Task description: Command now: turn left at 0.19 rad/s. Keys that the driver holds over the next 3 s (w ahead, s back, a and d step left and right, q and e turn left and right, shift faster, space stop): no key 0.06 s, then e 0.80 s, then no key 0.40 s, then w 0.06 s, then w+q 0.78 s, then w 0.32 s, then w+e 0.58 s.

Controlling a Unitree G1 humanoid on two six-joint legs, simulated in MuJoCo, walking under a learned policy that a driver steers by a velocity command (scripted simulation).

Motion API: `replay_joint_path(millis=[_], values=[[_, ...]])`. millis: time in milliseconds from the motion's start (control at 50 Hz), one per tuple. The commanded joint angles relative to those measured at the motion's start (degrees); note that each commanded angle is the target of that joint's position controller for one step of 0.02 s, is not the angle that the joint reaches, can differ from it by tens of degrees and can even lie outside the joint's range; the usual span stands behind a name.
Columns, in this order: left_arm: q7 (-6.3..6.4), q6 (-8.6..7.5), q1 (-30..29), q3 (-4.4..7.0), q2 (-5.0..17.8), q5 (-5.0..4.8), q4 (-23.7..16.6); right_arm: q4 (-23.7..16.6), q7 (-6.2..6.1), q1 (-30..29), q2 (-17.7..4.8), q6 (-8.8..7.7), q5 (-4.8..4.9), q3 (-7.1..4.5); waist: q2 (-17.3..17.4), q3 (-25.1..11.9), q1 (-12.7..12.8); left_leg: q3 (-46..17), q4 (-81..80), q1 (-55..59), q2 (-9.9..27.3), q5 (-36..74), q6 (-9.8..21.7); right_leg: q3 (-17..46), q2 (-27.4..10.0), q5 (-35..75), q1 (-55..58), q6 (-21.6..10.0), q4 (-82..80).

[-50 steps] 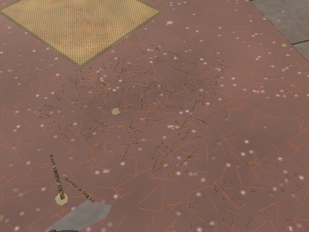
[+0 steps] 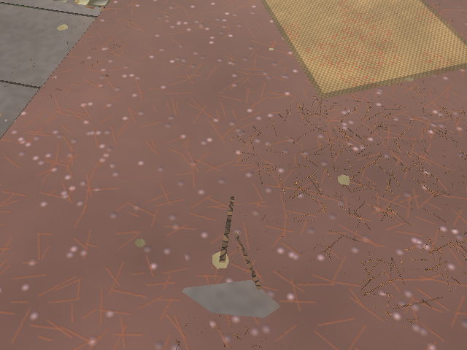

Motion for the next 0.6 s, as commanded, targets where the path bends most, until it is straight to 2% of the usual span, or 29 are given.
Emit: replay_joint_path(millis=[20,40,60,80,100,120,160,180,220,240,280,300,340,400,460,480,500,520,540,560,580,600], values=[[-0.29,-0.88,0.28,1.5,8.93,-0.86,-1.44,-2.29,0.1,3.11,-6.32,-0.69,-0.42,-1.61,-7.71,-6.89,-2.24,1.59,-18.67,12.52,-0.83,14.9,3.55,7.82,-9.58,20.49,0.44,-7.77,-1.27],[-0.77,-1.56,1.99,0.44,6.28,1.08,-1.47,-2.75,-0.44,4.18,-9.58,-0.55,-0.74,-2.08,0.31,-10.31,-0.95,-7.88,-17.49,20.72,7.17,29.82,5.84,4.37,-6.07,10.39,-4.52,-2.92,4.67],[-0.88,-2.09,3.43,-0.52,2.97,2.16,-1.94,-3.43,-0.59,0.36,-10.5,-0.46,-1.77,-1.68,11.21,-10.21,2.19,-14.51,-15.39,16.39,14.68,34.24,13.03,0.47,-1.46,-6.89,-7.07,1.28,5.22],[-0.63,-1.83,0.79,-0.46,4.88,2.01,-1.54,-3.62,0.0,-1.88,-4.95,-1.19,-2.15,-0.29,7.9,-9.9,0.25,-13.32,-16.3,11.49,13.87,25.43,15.71,2.39,-2.32,-7.58,-2.49,2.74,3.58],[-0.78,-1.7,0.11,-0.4,5.64,1.54,-1.22,-2.83,0.44,-3.23,-3.18,-1.87,-2.44,0.29,6.93,-8.37,0.82,-9.65,-16.34,10.54,10.12,17.72,12.92,2.41,-2.37,-0.9,-1.08,2.73,0.63],[-0.65,-1.5,-0.61,-0.37,6.22,1.31,-0.55,-2.2,0.51,-3.02,-4.25,-2.34,-2.56,-0.13,7.3,-7.53,-0.05,-6.89,-15.89,11.07,6.8,12.39,9.87,2.27,-2.01,3.76,-1.28,2.75,0.02],[-0.28,-0.94,-1.19,0.23,9.12,0.7,-0.25,-1.43,0.18,-1.6,-6.38,-2.89,-2.25,-0.61,6.67,-3.82,-1.17,-5.58,-16.04,9.85,5.77,13.21,7.67,3.14,-1.88,6.53,-3.75,2.29,0.82],[-0.23,-0.9,-1.68,0.35,9.47,0.31,-0.45,-0.95,-0.22,-0.38,-7.71,-2.82,-1.95,-1.09,6.1,-3.25,-1.51,-5.6,-15.6,10.59,6.35,15.53,7.97,2.96,-1.25,6.5,-5.12,2.18,2.28],[-0.05,-0.74,-1.44,0.58,9.21,-0.1,-0.53,-0.46,-1.17,1.33,-9.22,-2.33,-1.33,-1.96,6.48,-3.84,-2.24,-6.91,-15.27,12.63,9.87,20.8,10.8,2.15,-0.23,3.31,-8.53,2.44,6.84],[-0.04,-0.53,-1.23,0.69,8.75,-0.23,-0.6,-0.46,-1.55,1.82,-9.35,-2.0,-1.27,-2.21,7.47,-3.94,-2.56,-8.22,-15.73,12.9,12.3,23.32,12.88,1.56,0.24,-1.5,-10.44,2.55,10.33],[-0.23,0.33,-1.25,1.3,8.41,-0.61,-1.05,-1.29,-2.08,1.56,-8.71,-1.98,-1.92,-2.29,9.57,-4.41,-3.86,-12.48,-17.43,12.91,19.02,29.76,18.8,2.7,-0.24,-19.96,-16.23,2.73,27.75],[-0.24,0.89,-0.59,1.88,8.45,-1.01,-0.96,-1.49,-2.16,0.92,-8.27,-2.26,-1.96,-2.2,7.84,-4.18,-3.34,-12.55,-17.83,12.29,21.08,33.16,20.68,4.32,-0.8,-22.88,-18.54,2.93,35.7],[0.0,1.86,0.91,2.04,7.24,-1.08,-0.7,-1.87,-1.98,-3.37,-7.46,-2.92,-1.23,-2.23,5.07,-3.16,-1.0,-7.27,-18.26,10.75,19.11,31.51,19.1,4.83,-2.28,-18.92,-18.98,3.19,35.16],[-0.81,2.1,0.13,1.44,5.96,-0.59,-1.8,-1.77,-1.7,-6.21,-7.69,-2.74,-0.99,-2.58,5.68,-5.03,-1.0,-0.75,-16.72,10.08,16.37,32.09,17.12,1.47,-2.39,-12.34,-13.08,3.73,25.62],[-2.32,2.01,0.63,1.78,7.26,-0.88,-3.36,-0.65,-1.75,-4.88,-9.34,-2.18,-0.13,-3.17,7.26,-7.82,-1.14,0.98,-13.05,12.21,17.08,32.65,15.63,-1.57,-0.62,-6.88,-7.88,2.28,15.47],[-2.71,2.05,2.49,2.0,7.37,-0.87,-3.15,-0.43,-1.76,-5.36,-9.59,-2.0,0.49,-3.24,7.04,-8.2,0.1,2.24,-10.62,11.15,16.71,30.39,14.09,-3.07,0.42,-2.3,-4.54,1.11,9.9],[-2.73,2.04,5.01,2.5,8.04,-0.69,-2.52,0.31,-1.72,-4.33,-8.77,-1.9,0.95,-3.1,5.71,-8.58,1.03,4.35,-6.35,8.6,15.1,24.75,11.32,-3.49,2.12,3.24,0.46,-0.59,3.71],[-2.06,1.93,6.12,3.74,11.67,-0.42,-2.68,1.64,-1.3,-0.24,-6.64,-2.02,0.08,-2.65,-3.29,-8.17,0.18,9.18,3.74,1.56,10.86,12.48,6.41,3.94,-0.71,17.2,7.08,-3.4,-1.87],[-0.94,1.48,6.66,5.31,19.76,0.04,-4.6,-1.42,-1.01,-1.9,-2.97,-2.05,-3.38,-1.21,-20.64,-7.5,-1.09,10.89,22.04,-16.32,1.44,-20.48,-0.25,28.7,-17.49,41.23,14.1,-13.43,-3.55],[-1.83,-0.1,8.49,4.49,18.2,2.6,-5.5,-2.72,-1.49,-7.21,-5.22,-2.29,-1.81,-1.85,-12.69,-12.83,3.34,-0.14,31.67,-17.86,-1.44,-23.62,0.16,34.91,-21.28,35.46,10.99,-21.82,-6.36],[-2.13,-1.44,5.75,4.09,16.79,2.43,-5.88,-2.61,-1.76,-7.8,-7.01,-2.15,-0.19,-2.44,-8.11,-9.63,1.93,-1.8,34.31,-19.8,-0.12,-19.02,1.14,30.0,-18.83,28.77,9.54,-20.46,-7.37],[-1.76,-2.06,2.89,3.88,15.16,1.05,-6.04,-1.82,-2.11,-6.9,-7.62,-2.09,-0.05,-2.83,-6.13,-7.03,0.35,-2.29,32.76,-20.73,1.16,-13.2,1.84,25.87,-15.38,22.05,8.26,-16.94,-7.44]])
Next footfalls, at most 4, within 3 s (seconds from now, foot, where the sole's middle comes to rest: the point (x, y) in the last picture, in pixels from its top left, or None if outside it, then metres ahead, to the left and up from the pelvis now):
0.04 left None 0.04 0.13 -0.78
0.52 right None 0.02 -0.12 -0.78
1.10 left None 0.14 0.07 -0.78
1.36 right None -0.01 -0.14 -0.78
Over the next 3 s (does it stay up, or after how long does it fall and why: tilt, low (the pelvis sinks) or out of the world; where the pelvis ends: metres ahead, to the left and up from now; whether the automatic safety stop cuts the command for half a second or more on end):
stays up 0.86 -0.08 0.00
